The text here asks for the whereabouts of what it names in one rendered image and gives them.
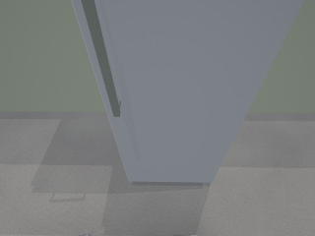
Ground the handle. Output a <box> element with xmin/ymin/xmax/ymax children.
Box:
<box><xmin>81</xmin><ymin>0</ymin><xmax>121</xmax><ymax>117</ymax></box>

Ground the fridge door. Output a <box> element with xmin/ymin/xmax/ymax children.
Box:
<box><xmin>72</xmin><ymin>0</ymin><xmax>304</xmax><ymax>183</ymax></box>

